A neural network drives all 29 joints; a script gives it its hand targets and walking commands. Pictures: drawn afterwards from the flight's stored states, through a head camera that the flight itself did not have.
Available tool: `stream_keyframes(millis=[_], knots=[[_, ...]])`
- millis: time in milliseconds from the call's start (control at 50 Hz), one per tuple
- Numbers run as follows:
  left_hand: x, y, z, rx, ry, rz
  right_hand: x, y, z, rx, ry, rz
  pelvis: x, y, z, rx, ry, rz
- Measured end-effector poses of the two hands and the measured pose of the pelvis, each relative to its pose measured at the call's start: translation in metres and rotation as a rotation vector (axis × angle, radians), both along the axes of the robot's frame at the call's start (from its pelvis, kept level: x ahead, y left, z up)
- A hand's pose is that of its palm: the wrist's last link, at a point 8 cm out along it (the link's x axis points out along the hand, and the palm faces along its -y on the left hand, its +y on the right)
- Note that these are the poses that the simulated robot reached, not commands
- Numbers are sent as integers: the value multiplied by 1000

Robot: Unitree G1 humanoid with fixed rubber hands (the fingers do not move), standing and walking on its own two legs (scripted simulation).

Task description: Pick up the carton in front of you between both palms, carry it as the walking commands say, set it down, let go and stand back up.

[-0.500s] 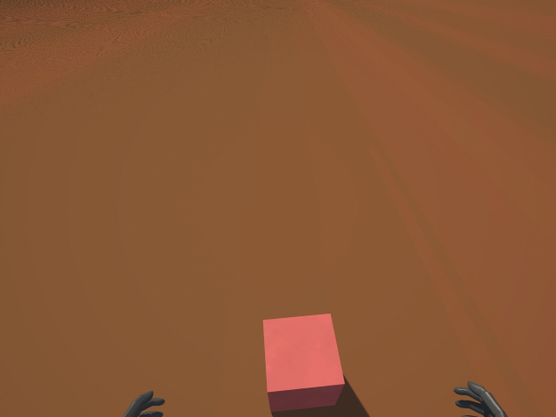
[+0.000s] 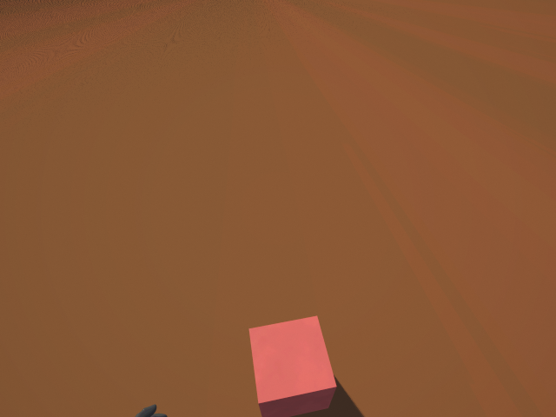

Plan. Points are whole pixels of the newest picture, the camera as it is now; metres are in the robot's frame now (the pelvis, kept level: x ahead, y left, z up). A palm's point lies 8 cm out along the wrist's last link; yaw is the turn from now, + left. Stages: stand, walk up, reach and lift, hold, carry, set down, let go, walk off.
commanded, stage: stand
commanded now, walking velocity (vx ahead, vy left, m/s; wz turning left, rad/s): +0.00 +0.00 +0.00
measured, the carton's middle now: (290, 369) +0.37 +0.01 -0.63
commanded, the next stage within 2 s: none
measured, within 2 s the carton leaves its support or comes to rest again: neither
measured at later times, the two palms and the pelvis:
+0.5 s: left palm out of the picture +0.07 +0.25 -0.11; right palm out of the picture +0.01 -0.27 -0.11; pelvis -0.02 +0.00 +0.00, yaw -2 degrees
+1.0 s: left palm out of the picture +0.06 +0.25 -0.11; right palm out of the picture -0.02 -0.26 -0.11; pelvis -0.03 +0.00 +0.01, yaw -3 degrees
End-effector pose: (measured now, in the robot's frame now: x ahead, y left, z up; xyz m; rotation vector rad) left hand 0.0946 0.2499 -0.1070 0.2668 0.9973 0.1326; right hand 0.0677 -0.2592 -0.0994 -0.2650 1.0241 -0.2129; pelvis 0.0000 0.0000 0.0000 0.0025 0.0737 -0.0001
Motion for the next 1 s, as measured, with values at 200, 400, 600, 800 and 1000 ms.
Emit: stream_keyframes(millis=[200, 400, 600, 800, 1000], knots=[[-9, -2, -1, 7, 30, -13, -24, -7, -4, -6, 48, -27, -7, -2, 1, 3, -17, -16], [-17, -3, 1, 11, 51, -22, -45, -11, -5, -5, 88, -46, -13, -3, 3, 5, -32, -29], [-22, -3, 1, 12, 67, -28, -62, -11, -7, 1, 123, -62, -19, -2, 5, 6, -44, -38], [-28, -3, 1, 14, 85, -27, -76, -9, -10, 11, 154, -76, -23, -1, 6, 7, -54, -45], [-36, -2, 0, 14, 109, -21, -89, -5, -13, 23, 189, -88, -26, 0, 8, 6, -63, -50]])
